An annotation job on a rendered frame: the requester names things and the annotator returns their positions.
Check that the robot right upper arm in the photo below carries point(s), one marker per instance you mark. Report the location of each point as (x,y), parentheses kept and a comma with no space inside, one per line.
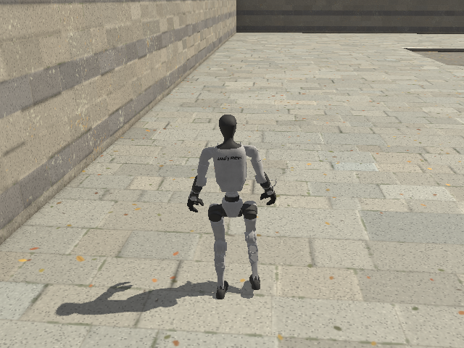
(251,151)

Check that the right robot hand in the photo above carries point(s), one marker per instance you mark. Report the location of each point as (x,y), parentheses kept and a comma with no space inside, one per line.
(272,196)

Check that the robot left upper arm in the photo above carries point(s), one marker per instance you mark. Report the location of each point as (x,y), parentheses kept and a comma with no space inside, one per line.
(206,155)

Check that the left robot hand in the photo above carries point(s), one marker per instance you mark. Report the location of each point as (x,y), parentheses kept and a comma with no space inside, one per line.
(191,203)

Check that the right robot forearm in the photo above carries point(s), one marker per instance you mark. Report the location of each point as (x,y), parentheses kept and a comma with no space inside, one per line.
(267,186)

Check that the left robot forearm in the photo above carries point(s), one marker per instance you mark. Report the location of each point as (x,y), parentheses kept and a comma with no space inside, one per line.
(195,191)

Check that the right robot thigh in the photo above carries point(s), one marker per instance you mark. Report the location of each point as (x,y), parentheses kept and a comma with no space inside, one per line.
(249,211)

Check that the left robot shin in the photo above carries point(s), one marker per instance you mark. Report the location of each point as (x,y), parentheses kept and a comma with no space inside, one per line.
(219,267)

